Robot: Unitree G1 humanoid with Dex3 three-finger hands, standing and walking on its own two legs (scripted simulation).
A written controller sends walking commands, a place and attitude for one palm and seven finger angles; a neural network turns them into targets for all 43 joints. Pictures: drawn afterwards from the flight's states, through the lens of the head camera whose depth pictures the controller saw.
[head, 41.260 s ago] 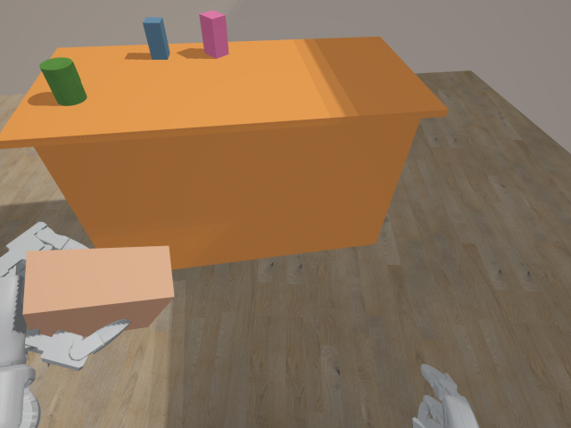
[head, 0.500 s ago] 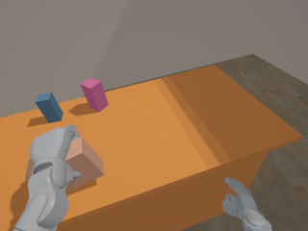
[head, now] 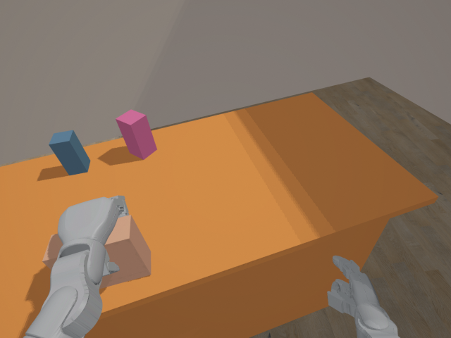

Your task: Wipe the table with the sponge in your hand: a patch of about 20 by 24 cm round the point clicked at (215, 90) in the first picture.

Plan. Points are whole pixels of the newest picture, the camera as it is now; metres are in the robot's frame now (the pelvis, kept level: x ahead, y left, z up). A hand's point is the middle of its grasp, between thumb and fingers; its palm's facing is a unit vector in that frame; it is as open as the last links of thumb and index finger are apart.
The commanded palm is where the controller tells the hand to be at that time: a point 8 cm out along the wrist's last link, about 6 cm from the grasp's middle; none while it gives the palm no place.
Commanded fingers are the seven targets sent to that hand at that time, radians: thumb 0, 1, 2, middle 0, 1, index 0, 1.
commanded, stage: wipe forward along the first lane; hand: left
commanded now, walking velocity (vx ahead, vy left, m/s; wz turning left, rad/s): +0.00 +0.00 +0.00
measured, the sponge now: (107, 261) +0.22 +0.28 +0.02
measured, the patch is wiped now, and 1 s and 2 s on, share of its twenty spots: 0.10 0.40 0.65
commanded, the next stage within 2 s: slide across to the middle lane in 1.72 s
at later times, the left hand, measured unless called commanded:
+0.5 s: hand (101, 217) +0.28 +0.29 +0.08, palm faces -0.01 -0.06 -1.00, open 9.8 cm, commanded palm +0.26 +0.29 +0.13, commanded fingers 0.00 0.10 1.30 -1.20 -1.60 -1.20 -1.60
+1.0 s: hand (103, 196) +0.33 +0.32 +0.08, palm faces -0.05 -0.04 -1.00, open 9.8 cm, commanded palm +0.31 +0.31 +0.13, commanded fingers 0.00 0.10 1.30 -1.20 -1.60 -1.20 -1.60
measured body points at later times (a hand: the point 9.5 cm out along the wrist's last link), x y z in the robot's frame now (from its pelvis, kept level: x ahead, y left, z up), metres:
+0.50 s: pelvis +0.01 +0.00 +0.00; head +0.00 -0.03 +0.45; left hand +0.27 +0.29 +0.13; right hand +0.25 -0.20 -0.09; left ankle +0.02 +0.11 -0.74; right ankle +0.01 -0.09 -0.74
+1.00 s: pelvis +0.02 +0.01 +0.00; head +0.02 -0.02 +0.45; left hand +0.33 +0.32 +0.13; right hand +0.23 -0.22 -0.10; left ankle +0.02 +0.11 -0.74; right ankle +0.01 -0.09 -0.74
